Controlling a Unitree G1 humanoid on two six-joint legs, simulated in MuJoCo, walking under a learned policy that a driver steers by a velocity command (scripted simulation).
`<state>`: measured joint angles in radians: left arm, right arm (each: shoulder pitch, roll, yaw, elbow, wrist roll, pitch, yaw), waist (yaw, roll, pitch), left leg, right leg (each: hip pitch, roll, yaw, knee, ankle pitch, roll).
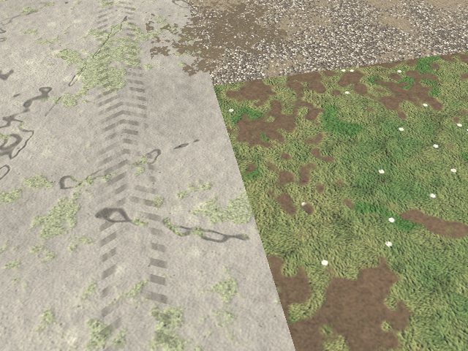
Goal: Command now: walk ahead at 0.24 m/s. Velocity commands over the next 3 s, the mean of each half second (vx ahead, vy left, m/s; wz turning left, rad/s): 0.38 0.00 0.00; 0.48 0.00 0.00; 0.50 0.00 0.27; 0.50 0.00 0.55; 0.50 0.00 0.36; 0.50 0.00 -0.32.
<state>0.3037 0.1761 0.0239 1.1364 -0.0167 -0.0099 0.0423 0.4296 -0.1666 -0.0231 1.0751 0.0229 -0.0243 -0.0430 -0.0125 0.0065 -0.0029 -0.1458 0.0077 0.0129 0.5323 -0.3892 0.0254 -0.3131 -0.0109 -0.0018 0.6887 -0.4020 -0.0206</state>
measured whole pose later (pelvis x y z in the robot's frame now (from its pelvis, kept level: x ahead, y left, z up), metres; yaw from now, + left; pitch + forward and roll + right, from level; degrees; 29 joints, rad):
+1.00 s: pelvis +0.48 +0.02 +0.01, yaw +1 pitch +1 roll +2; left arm 0.09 0.24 0.06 0.89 -0.01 -0.09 0.00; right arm 0.39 -0.22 -0.04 1.02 0.01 -0.10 0.00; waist -0.07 -0.04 -0.01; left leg 0.00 -0.07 0.06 0.19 -0.21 0.06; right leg -0.69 -0.13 0.02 0.67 0.09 -0.02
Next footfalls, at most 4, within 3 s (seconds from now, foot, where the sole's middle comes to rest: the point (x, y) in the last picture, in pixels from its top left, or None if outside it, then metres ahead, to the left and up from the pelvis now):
0.60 left None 0.45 0.11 -0.77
1.16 right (282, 276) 0.77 -0.12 -0.77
1.72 left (194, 214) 1.03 0.17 -0.77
2.22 right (208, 147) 1.37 0.13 -0.77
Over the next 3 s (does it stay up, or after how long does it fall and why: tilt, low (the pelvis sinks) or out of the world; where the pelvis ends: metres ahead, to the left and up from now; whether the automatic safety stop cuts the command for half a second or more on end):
stays up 1.46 0.38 0.01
